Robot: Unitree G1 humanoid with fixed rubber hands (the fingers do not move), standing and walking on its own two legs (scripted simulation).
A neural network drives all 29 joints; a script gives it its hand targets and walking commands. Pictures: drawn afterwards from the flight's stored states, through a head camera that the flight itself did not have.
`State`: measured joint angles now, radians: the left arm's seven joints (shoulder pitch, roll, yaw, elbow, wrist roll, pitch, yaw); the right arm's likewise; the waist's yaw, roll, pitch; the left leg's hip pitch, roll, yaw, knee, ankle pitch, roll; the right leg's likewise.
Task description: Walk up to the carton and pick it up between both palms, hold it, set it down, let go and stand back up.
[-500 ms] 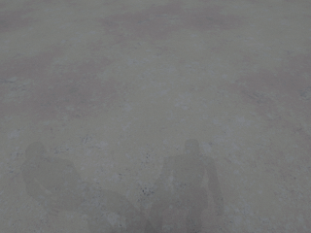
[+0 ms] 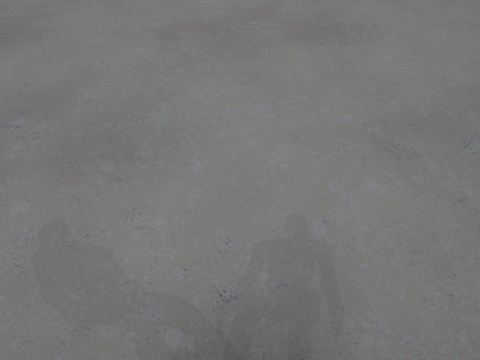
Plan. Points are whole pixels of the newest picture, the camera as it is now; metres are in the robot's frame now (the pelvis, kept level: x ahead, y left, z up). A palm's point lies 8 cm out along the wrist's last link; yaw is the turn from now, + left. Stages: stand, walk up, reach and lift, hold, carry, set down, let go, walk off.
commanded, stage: stand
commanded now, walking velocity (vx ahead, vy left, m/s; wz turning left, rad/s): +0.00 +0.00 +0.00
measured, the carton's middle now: out of the picture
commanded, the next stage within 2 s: none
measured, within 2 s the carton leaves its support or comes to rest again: neither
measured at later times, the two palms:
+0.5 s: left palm out of the picture +0.00 +0.23 -0.14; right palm out of the picture +0.00 -0.23 -0.14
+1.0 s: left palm out of the picture +0.00 +0.22 -0.14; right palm out of the picture -0.01 -0.23 -0.14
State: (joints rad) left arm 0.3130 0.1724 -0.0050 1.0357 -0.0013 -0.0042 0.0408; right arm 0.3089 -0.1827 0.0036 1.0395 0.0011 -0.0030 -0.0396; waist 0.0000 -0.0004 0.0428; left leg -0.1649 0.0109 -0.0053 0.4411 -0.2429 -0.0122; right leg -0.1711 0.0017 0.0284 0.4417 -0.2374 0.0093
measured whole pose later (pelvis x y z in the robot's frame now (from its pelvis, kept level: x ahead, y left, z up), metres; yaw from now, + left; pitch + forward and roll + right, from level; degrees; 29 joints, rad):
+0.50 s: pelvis +0.00 +0.00 +0.00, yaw +0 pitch -2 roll +0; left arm 0.31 0.17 -0.01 1.05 0.00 -0.01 0.04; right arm 0.31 -0.17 0.01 1.06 0.00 -0.01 -0.04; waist 0.00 0.00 0.05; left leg -0.16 0.01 0.00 0.44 -0.24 -0.01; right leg -0.16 0.00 0.03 0.44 -0.24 0.01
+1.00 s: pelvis +0.00 +0.00 +0.00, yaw +0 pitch -2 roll +0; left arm 0.31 0.16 -0.01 1.07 0.00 -0.01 0.05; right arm 0.31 -0.17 0.01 1.08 0.00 -0.01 -0.04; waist 0.00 0.00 0.05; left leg -0.15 0.01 0.00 0.43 -0.24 -0.01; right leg -0.16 0.00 0.03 0.43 -0.23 0.01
